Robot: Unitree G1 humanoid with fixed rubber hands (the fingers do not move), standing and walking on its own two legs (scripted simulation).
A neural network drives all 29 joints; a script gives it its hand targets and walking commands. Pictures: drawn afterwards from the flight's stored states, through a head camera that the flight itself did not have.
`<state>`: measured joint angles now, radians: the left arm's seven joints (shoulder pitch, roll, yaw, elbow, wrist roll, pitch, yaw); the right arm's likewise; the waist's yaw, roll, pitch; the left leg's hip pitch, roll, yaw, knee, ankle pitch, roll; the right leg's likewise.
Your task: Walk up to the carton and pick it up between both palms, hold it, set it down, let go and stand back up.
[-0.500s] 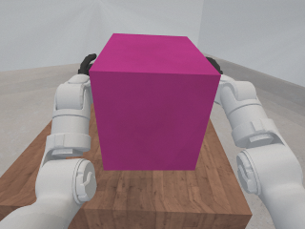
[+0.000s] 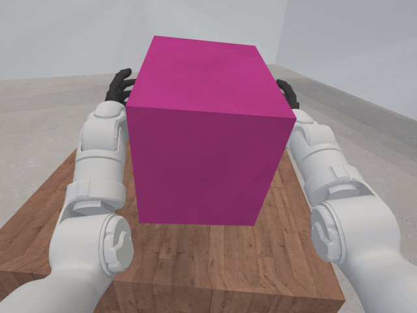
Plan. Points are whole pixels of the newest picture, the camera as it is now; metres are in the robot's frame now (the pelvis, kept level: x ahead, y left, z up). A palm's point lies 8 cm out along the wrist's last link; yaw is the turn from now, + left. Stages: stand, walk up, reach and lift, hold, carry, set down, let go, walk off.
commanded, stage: set down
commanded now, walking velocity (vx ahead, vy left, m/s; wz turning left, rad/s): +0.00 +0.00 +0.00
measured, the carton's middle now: (202, 126) +0.43 +0.02 +0.23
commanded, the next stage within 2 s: none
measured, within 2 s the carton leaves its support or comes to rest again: neither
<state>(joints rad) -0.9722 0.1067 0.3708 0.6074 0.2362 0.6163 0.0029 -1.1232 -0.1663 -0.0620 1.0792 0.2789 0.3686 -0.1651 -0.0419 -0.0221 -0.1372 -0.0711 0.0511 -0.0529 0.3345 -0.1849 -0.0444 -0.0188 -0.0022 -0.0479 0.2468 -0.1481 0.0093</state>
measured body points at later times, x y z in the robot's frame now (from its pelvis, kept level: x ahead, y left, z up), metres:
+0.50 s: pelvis +0.01 +0.00 +0.00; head -0.06 +0.01 +0.44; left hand +0.40 +0.17 +0.24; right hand +0.42 -0.15 +0.23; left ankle +0.00 +0.15 -0.75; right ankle +0.00 -0.13 -0.75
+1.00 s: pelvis +0.00 -0.01 +0.00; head -0.06 +0.00 +0.45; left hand +0.40 +0.18 +0.21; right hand +0.43 -0.14 +0.20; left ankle +0.00 +0.15 -0.75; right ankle +0.00 -0.13 -0.75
